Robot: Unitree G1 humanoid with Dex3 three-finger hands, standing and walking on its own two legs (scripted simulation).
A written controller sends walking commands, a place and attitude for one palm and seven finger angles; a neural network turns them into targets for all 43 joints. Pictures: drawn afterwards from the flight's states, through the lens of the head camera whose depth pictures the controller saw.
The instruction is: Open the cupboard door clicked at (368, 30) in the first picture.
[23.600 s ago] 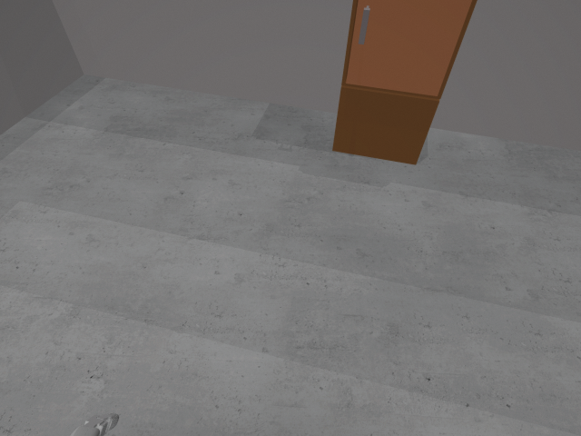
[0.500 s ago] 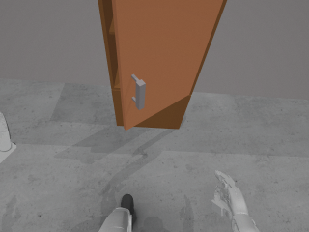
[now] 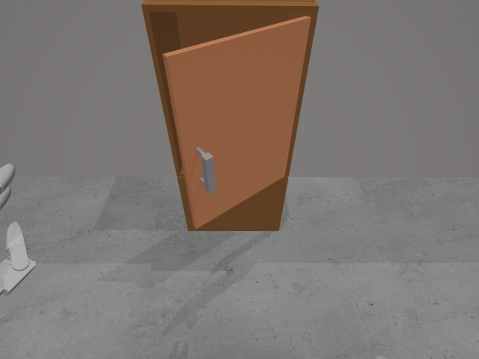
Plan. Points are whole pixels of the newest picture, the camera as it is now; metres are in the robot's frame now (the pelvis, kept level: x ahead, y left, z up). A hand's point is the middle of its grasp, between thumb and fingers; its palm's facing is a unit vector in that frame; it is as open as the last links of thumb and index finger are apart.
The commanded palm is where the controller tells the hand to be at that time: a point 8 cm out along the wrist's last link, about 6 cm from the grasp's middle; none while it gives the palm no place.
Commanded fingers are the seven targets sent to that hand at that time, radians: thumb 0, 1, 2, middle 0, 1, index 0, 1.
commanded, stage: stop stepping back and stand still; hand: left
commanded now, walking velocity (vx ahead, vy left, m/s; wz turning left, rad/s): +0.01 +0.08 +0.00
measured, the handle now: (204, 170) +0.61 +0.13 -0.08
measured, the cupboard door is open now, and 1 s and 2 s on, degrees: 38 38 38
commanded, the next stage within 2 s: let the arm hang, fingers relaxed in 0.06 s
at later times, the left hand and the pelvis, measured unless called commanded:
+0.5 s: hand out of the picture +0.00 +0.21 -0.18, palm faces +0.11 -0.98 -0.18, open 7.0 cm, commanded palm none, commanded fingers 0.00 0.90 0.90 -0.20 -0.30 -0.20 -0.30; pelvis -0.04 +0.02 -0.01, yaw +4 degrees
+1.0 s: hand out of the picture -0.08 +0.23 -0.17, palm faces +0.08 -0.97 -0.22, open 7.4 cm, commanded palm none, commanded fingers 0.00 0.90 0.90 -0.20 -0.30 -0.20 -0.30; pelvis -0.06 +0.05 +0.00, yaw +3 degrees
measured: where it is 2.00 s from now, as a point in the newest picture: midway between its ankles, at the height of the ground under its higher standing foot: outside the picture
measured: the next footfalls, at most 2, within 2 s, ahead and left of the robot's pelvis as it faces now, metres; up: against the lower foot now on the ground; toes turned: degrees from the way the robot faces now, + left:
left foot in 0.12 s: +0.01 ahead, +0.16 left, +0.00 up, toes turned +6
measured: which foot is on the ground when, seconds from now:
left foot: up 0.00-0.10, down 0.12-1.00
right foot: down 0.00-1.00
